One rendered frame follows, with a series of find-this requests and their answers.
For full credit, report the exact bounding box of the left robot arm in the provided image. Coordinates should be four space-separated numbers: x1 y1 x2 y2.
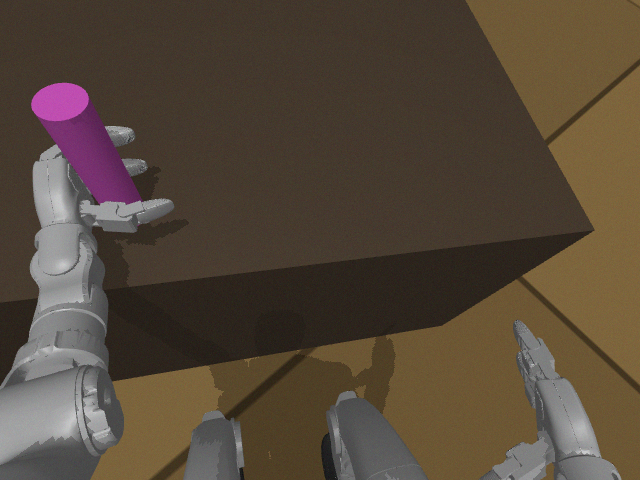
0 223 124 480

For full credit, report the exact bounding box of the right robot foot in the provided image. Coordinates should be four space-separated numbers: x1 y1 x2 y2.
321 433 338 480

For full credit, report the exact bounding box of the can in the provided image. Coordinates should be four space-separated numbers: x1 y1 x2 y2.
31 83 143 226

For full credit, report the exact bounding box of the right robot hand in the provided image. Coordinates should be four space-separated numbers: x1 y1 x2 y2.
479 320 602 480

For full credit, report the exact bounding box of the left robot hand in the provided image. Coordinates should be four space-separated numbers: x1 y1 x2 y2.
32 126 174 233

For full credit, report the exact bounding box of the right robot arm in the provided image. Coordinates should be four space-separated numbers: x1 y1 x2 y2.
554 455 621 480

